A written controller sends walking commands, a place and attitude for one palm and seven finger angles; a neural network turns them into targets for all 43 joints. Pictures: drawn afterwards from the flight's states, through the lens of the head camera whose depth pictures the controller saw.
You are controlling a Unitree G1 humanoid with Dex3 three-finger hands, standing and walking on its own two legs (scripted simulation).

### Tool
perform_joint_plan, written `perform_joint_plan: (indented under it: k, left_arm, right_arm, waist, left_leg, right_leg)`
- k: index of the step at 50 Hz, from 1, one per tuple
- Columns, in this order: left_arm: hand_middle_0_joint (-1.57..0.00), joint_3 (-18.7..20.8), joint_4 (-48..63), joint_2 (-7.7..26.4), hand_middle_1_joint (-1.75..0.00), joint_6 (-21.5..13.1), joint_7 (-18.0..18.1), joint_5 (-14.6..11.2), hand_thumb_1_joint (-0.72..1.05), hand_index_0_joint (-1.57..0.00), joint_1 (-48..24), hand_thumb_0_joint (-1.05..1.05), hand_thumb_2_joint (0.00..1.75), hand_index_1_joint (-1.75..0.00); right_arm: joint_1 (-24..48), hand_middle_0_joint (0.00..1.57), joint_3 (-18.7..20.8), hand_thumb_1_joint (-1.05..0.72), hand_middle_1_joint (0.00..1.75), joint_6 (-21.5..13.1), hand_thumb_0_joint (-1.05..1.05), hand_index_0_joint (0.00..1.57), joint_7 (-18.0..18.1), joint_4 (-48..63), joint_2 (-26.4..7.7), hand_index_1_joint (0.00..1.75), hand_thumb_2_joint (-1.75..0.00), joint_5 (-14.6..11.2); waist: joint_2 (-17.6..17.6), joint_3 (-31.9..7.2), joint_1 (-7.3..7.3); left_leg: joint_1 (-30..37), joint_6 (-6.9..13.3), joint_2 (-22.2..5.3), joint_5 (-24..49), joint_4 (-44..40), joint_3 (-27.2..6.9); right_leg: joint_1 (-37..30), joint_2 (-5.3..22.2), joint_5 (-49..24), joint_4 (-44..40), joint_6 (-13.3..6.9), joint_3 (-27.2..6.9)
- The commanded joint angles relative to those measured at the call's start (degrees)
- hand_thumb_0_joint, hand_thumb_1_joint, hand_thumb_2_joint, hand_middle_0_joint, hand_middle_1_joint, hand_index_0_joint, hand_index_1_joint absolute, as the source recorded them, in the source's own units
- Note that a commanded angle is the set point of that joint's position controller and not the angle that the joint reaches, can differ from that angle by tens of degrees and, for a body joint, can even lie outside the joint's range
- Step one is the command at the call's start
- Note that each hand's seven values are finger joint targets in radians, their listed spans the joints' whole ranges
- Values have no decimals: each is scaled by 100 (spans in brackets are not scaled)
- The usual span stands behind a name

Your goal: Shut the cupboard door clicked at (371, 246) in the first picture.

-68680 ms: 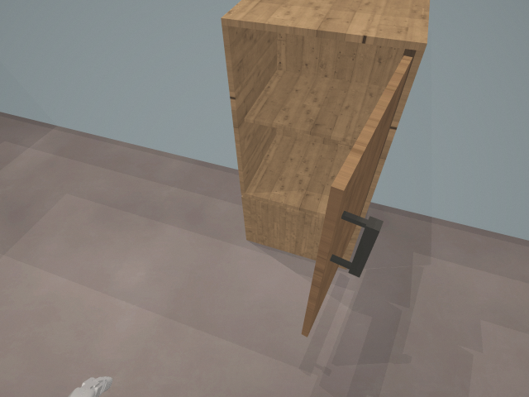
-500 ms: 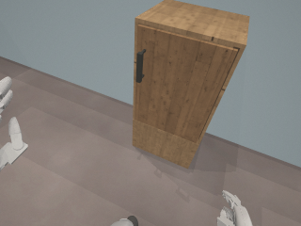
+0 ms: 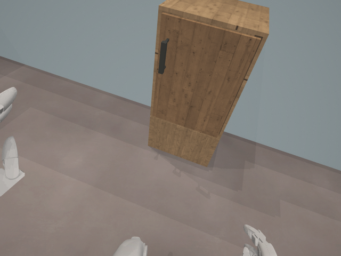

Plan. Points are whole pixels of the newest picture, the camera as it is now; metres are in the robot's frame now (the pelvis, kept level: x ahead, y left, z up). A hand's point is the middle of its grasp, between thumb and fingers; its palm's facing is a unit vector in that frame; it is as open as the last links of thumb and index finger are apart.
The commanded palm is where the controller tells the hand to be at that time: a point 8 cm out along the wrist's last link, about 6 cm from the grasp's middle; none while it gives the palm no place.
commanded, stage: stop stepping back and stand still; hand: left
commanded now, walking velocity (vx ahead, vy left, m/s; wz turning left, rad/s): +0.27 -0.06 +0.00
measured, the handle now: (164, 56) +0.94 +0.11 +0.01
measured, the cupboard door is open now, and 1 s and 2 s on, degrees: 0 0 0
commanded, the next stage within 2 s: let the arm hang, fingers relaxed in 0.50 s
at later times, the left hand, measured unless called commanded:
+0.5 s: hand out of the picture +0.13 +0.33 +0.19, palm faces +0.47 -0.73 -0.50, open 7.4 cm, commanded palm +0.07 +0.36 +0.19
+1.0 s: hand out of the picture -0.03 +0.23 -0.16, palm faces +0.12 -0.97 -0.20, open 6.8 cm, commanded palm none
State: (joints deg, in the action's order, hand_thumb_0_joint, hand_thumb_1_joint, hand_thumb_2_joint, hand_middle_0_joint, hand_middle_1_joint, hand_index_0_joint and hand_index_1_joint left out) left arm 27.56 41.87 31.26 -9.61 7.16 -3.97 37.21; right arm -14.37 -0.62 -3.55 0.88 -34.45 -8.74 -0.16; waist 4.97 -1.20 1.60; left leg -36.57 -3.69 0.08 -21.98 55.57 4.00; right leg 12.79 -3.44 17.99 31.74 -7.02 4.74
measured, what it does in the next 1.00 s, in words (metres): steps on the spot: left foot, then right foot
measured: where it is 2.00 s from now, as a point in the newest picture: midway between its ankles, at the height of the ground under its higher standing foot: outside the picture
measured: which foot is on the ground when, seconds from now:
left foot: up 0.00-0.12, down 0.14-1.00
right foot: down 0.00-0.14, up 0.16-0.44, down 0.46-1.00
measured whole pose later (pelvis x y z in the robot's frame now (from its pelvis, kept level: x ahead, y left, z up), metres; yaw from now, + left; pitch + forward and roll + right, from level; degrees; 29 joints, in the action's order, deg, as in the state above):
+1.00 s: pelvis -0.06 +0.05 +0.01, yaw +6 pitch +0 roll -1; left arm 1.4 -53.0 10.2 1.3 1.2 1.0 16.2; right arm -17.2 0.3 2.4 1.2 -56.6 -9.9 1.3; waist -0.2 2.2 -0.6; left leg -18.3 1.0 0.1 -13.3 31.6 0.2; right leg 14.9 -1.3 15.4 30.2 -1.4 2.6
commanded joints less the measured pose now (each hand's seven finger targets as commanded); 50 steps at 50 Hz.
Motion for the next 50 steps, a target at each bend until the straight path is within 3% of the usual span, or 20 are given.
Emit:
perform_joint_plan:
  k: [1, 5, 6, 7, 8, 9, 14, 19, 21, 23, 26, 29, 30, 33, 35, 38, 40, 42, 46, 50]
  left_arm:
    - [-20, 385, -696, 435, -30, -159, 330, 60, 90, -20, -2000, 0, 90, -30]
    - [-20, -88, -791, 203, -30, -127, 406, 121, 90, -20, -1835, 0, 90, -30]
    - [-20, -115, -473, 195, -30, -150, 378, 56, 90, -20, -1789, 0, 90, -30]
    - [-20, -27, -58, 301, -30, -254, 360, 70, 90, -20, -1890, 0, 90, -30]
    - [-20, 190, 85, 551, -30, -403, 279, 67, 90, -20, -1877, 0, 90, -30]
    - [-20, 386, -2, 705, -30, -436, 184, 60, 90, -20, -1496, 0, 90, -30]
    - [-20, 404, 631, 428, -30, -401, 234, 210, 90, -20, -880, 0, 90, -30]
    - [-20, 399, -185, 373, -30, -113, 344, 137, 90, -20, -736, 0, 90, -30]
    - [-20, 418, -399, 392, -30, -21, 366, 145, 90, -20, -641, 0, 90, -30]
    - [-20, 516, -264, 609, -30, -105, 428, 91, 90, -20, -1075, 0, 90, -30]
    - [-20, 196, -370, 261, -30, -85, 448, 95, 90, -20, -1278, 0, 90, -30]
    - [-20, 218, -93, 366, -30, -232, 458, 130, 90, -20, -1460, 0, 90, -30]
    - [-20, -2179, -4559, -1455, -30, 666, -458, 700, 90, -20, -1236, 0, 90, -30]
    - [-20, -2243, -4855, -1610, -30, 1212, -662, 519, 90, -20, -1637, 0, 90, -30]
    - [-20, -2293, -5595, -1440, -30, 1178, -718, 507, 90, -20, -1953, 0, 90, -30]
    - [-20, -2350, -7057, -1293, -30, 1160, -720, 503, 90, -20, -1597, 0, 90, -30]
    - [-20, -2349, -7803, -912, -30, 1077, -681, 577, 90, -20, -1461, 0, 90, -30]
    - [-20, -2441, -8156, -814, -30, 1000, -646, 534, 90, -20, -2292, 0, 90, -30]
    - [-20, -2453, -8875, -1528, -30, 865, -577, 524, 90, -20, -2337, 0, 90, -30]
    - [-20, -2564, -9624, -1538, -30, 933, -564, 446, 90, -20, -1951, 0, 90, -30]
  right_arm:
    - [671, 20, 432, -90, 30, -185, 0, 20, 272, 586, -999, 30, -90, -77]
    - [517, 20, 206, -90, 30, -195, 0, 20, 507, 543, -963, 30, -90, -20]
    - [488, 20, 263, -90, 30, -272, 0, 20, 545, 678, -1121, 30, -90, -48]
    - [481, 20, 262, -90, 30, -289, 0, 20, 508, 776, -1213, 30, -90, -33]
    - [659, 20, 234, -90, 30, -324, 0, 20, 453, 819, -1091, 30, -90, 12]
    - [717, 20, 250, -90, 30, -322, 0, 20, 387, 746, -1077, 30, -90, 20]
    - [733, 20, 295, -90, 30, -239, 0, 20, 203, 755, -966, 30, -90, 84]
    - [600, 20, 285, -90, 30, -51, 0, 20, 340, 791, -909, 30, -90, 53]
    - [454, 20, 297, -90, 30, -8, 0, 20, 334, 727, -896, 30, -90, 39]
    - [438, 20, 280, -90, 30, 3, 0, 20, 324, 703, -849, 30, -90, 43]
    - [599, 20, 353, -90, 30, -137, 0, 20, 306, 639, -961, 30, -90, -99]
    - [734, 20, 231, -90, 30, -148, 0, 20, 391, 585, -908, 30, -90, -31]
    - [301, 20, 380, -90, 30, -402, 0, 20, -226, -459, -1433, 30, -90, 133]
    - [-60, 20, 312, -90, 30, 40, 0, 20, -1, -173, -1550, 30, -90, 238]
    - [335, 20, 252, -90, 30, 113, 0, 20, 21, -116, -1498, 30, -90, 292]
    - [696, 20, 224, -90, 30, 298, 0, 20, 7, -357, -1457, 30, -90, 253]
    - [515, 20, 207, -90, 30, 421, 0, 20, -47, -617, -1016, 30, -90, 151]
    - [305, 20, 226, -90, 30, 528, 0, 20, -34, -954, -861, 30, -90, 197]
    - [-391, 20, 217, -90, 30, 412, 0, 20, 9, -1624, -518, 30, -90, 182]
    - [-328, 20, 162, -90, 30, 274, 0, 20, 122, -2122, -645, 30, -90, 116]
  waist:
    - [-67, 233, -378]
    - [-516, 385, -416]
    - [-1294, 345, -440]
    - [-2252, 385, -458]
    - [-1783, 424, -411]
    - [-1380, 293, -348]
    - [-2104, -3, -161]
    - [-1814, -232, -252]
    - [-1111, -345, -302]
    - [35, -253, -341]
    - [419, 39, -258]
    - [-372, 181, -328]
    - [-1167, 473, -685]
    - [-1153, -42, -500]
    - [-410, 51, -276]
    - [-779, -175, 97]
    - [37, -119, 23]
    - [304, 258, -294]
    - [-550, -188, -441]
    - [-1148, -340, -161]
  left_leg:
    - [732, 319, -605, -168, 283, -347]
    - [2235, 429, -253, -331, -2302, 319]
    - [2479, 684, -805, -785, -3310, -740]
    - [2877, 1103, -1919, -841, -4120, -2810]
    - [2454, 1366, -2427, -1453, -4717, -3615]
    - [1907, 1226, -2382, -2378, -4921, -3560]
    - [1030, 806, -1711, -1848, -4783, -1169]
    - [1018, 568, -1348, -1734, -4017, -637]
    - [895, 525, -980, -979, -2746, -383]
    - [384, 351, -490, 224, -986, -74]
    - [742, 315, -478, -142, -792, -402]
    - [2131, 411, -381, 695, -2339, -195]
    - [2216, 622, -1031, 2703, -1957, -973]
    - [1673, 1439, -1986, 2460, -3508, -2976]
    - [1220, 1518, -1828, 1493, -3622, -2681]
    - [592, 1060, -1141, 47, -3529, -1621]
    - [549, 473, -118, -721, -2558, -701]
    - [1654, 333, 82, 60, -1302, -350]
    - [2553, 444, -272, 1509, -2571, -638]
    - [2475, 603, -683, 2093, -3423, -1018]
  right_leg:
    - [1422, 1909, 3275, -1912, -454, -2176]
    - [1376, 1210, 2466, -764, -138, -819]
    - [1526, 762, 1870, 459, 197, -391]
    - [2304, 170, 1445, 1759, 585, 83]
    - [2285, 198, 1193, 2466, 647, -263]
    - [1972, 331, 898, 2830, 621, -604]
    - [491, 215, 282, 1763, 574, 83]
    - [-829, -180, 781, -256, 456, 584]
    - [-1064, 435, 685, -977, 143, -293]
    - [-875, 1867, 363, -1619, -516, -2317]
    - [-110, 1987, 85, -1306, -608, -2155]
    - [675, 1345, 384, -766, 18, -972]
    - [1758, 1227, -827, 914, 546, 109]
    - [1684, 396, 1660, 2938, 813, -617]
    - [1299, 604, 1309, 2654, 814, -876]
    - [-360, 467, 357, 559, 761, -541]
    - [-116, 1189, 1442, -1089, 340, -1796]
    - [1480, 1843, 2251, -2252, -163, -2687]
    - [688, 1167, -703, -1076, 96, -1397]
    - [-395, 758, -1200, -928, 493, -875]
